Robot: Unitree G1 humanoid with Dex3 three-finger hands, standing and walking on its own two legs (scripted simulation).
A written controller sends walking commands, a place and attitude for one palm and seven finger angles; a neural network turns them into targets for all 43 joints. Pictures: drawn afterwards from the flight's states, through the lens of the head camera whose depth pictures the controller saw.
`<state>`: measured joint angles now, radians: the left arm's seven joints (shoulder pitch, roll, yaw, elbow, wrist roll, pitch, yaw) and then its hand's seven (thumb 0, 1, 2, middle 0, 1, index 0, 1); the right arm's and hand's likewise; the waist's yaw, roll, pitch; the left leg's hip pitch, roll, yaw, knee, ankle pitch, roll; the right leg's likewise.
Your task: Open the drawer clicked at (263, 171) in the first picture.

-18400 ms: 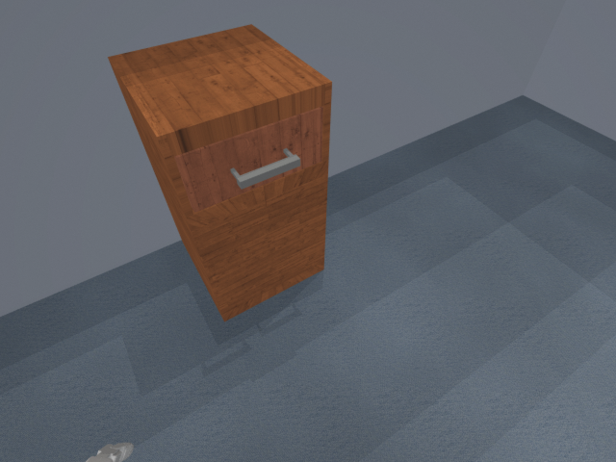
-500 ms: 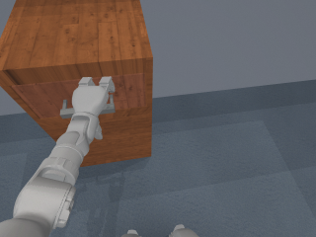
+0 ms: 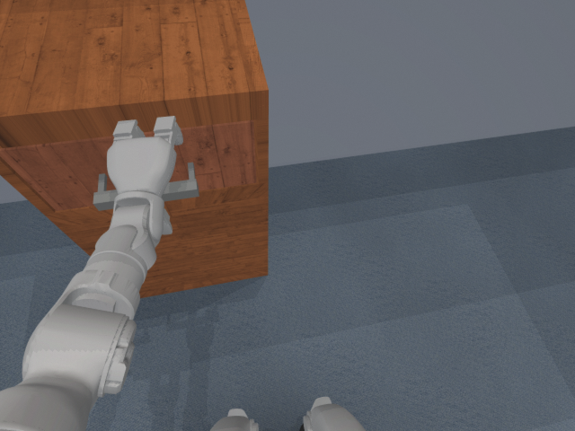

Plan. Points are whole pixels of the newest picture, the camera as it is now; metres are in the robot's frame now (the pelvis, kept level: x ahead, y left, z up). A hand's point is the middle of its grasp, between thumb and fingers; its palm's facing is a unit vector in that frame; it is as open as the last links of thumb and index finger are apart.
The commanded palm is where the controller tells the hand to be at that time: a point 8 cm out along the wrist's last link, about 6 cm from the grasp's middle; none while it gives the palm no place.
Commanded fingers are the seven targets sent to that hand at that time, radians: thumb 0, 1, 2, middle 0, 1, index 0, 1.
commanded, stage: move the hooked fingers above the handle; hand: left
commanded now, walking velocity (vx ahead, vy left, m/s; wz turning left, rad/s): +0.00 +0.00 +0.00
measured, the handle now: (147, 184) +0.53 +0.21 -0.06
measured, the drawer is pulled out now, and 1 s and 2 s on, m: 0.00 0.00 0.00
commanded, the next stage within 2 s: lower the fingers behind the handle in 0.36 s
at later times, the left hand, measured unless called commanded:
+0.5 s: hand (154, 196) +0.47 +0.18 -0.01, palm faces +0.02 -0.08 -1.00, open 13.9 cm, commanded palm +0.45 +0.20 +0.05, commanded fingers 0.00 -0.50 0.30 -0.30 -1.20 -0.30 -1.20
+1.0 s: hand (160, 209) +0.47 +0.18 -0.05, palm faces -0.01 -0.04 -1.00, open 13.9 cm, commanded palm +0.45 +0.19 +0.01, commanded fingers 0.00 -0.50 0.30 -0.30 -1.20 -0.30 -1.20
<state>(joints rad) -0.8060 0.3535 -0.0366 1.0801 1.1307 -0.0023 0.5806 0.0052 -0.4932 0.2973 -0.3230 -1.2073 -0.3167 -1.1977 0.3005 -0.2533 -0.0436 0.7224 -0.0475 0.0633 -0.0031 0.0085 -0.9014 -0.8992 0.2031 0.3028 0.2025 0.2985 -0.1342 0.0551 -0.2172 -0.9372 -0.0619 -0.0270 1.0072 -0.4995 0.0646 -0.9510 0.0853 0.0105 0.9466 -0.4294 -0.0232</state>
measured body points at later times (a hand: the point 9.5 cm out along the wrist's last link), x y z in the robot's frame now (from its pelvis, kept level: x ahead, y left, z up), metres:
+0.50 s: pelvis +0.00 +0.00 +0.00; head +0.11 +0.01 +0.44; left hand +0.47 +0.18 +0.04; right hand +0.02 -0.28 -0.12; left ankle -0.03 +0.08 -0.67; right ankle +0.00 -0.11 -0.67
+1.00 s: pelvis +0.00 -0.01 -0.01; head +0.13 +0.00 +0.42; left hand +0.46 +0.18 +0.01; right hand +0.01 -0.28 -0.14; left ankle -0.03 +0.08 -0.67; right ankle +0.00 -0.11 -0.67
